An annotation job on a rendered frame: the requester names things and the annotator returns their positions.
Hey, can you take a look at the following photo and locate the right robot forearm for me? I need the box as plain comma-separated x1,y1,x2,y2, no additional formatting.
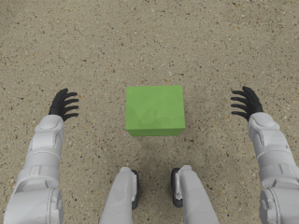
248,112,299,190

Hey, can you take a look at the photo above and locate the left robot forearm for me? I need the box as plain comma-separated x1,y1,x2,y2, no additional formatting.
3,115,65,224

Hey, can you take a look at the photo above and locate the carton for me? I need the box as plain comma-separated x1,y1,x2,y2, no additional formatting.
126,85,186,137

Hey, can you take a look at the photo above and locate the right robot foot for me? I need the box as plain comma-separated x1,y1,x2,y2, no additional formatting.
171,168,183,208

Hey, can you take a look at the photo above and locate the robot right hand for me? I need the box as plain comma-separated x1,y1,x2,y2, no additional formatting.
231,86,263,122

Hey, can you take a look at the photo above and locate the right robot upper arm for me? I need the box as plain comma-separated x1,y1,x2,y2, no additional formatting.
259,187,299,224

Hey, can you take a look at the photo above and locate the left robot upper arm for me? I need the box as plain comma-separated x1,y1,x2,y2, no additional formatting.
6,188,64,224

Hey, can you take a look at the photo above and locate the robot right thigh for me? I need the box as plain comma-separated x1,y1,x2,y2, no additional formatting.
175,170,220,224

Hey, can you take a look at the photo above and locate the robot left hand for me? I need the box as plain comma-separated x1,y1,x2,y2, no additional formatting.
49,88,79,122

